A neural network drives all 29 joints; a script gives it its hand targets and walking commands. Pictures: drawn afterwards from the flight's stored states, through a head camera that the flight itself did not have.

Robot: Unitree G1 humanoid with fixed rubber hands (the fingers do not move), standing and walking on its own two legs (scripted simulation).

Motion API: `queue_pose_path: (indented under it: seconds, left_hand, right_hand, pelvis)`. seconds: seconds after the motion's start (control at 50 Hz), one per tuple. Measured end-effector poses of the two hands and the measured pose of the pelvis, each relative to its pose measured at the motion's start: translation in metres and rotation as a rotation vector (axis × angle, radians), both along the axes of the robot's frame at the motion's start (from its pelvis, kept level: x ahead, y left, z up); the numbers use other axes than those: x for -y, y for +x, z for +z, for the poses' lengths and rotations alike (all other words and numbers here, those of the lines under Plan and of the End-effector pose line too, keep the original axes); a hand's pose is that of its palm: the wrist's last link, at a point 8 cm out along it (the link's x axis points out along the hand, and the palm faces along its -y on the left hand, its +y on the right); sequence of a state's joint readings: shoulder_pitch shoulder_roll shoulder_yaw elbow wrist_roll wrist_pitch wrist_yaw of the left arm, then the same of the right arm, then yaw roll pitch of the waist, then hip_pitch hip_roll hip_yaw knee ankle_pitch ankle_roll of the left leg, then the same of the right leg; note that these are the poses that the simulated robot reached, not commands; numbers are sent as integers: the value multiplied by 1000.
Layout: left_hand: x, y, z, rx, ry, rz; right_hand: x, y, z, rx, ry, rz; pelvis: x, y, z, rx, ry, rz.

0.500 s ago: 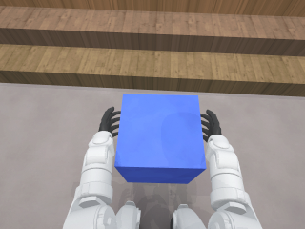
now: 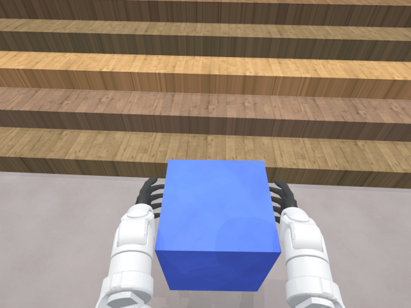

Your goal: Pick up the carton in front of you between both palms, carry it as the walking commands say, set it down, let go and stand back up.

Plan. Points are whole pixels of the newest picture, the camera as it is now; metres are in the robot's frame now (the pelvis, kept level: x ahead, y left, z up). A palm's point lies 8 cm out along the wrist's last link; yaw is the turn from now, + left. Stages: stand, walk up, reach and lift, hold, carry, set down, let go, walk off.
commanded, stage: reach and lift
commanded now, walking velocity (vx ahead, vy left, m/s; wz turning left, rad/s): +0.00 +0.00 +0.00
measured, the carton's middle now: (214, 228) +0.30 +0.00 -0.04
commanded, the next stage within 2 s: hold in 0.86 s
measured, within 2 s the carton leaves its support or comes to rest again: neither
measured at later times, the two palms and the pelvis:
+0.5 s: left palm (144, 205) +0.31 +0.15 +0.04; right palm (288, 209) +0.30 -0.15 +0.04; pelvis +0.01 +0.00 +0.00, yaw +0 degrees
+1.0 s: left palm (142, 203) +0.30 +0.15 +0.06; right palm (292, 207) +0.30 -0.15 +0.06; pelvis +0.01 +0.00 +0.01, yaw +0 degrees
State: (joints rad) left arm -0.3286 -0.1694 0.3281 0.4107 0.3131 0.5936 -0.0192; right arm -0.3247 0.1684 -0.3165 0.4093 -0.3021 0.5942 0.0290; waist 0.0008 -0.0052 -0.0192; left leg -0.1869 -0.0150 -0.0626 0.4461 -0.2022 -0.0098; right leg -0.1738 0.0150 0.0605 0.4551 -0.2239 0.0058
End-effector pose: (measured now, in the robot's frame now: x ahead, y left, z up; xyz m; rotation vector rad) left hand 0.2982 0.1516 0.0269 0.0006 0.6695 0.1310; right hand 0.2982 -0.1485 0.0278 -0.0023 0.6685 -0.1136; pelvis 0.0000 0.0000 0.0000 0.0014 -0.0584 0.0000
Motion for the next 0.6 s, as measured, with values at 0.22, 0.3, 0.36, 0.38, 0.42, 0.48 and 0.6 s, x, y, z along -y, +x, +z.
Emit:
queue_pose_path:
  seconds: [0.22,0.3,0.36,0.38,0.42,0.48,0.6]
  left_hand:
    - [-2,0,2,7,-13,7]
    - [-2,3,4,9,-8,1]
    - [-1,4,6,9,-1,-5]
    - [-1,5,6,9,1,-7]
    - [-1,6,7,9,6,-10]
    - [-1,7,9,9,12,-13]
    - [0,8,11,6,20,-17]
  right_hand:
    - [-2,0,3,7,7,-6]
    - [-2,2,5,8,2,-4]
    - [-1,3,6,9,-4,-1]
    - [-1,4,7,9,-6,0]
    - [-1,5,8,9,-9,3]
    - [-1,6,9,8,-15,8]
    - [0,7,11,6,-25,16]
  pelvis:
    - [-2,-6,0,24,0,-2]
    - [-3,-4,1,27,0,-4]
    - [-3,-1,2,28,1,-5]
    - [-3,0,3,28,1,-5]
    - [-3,3,3,28,1,-5]
    - [-2,6,4,28,2,-5]
    - [-1,11,5,31,2,-4]
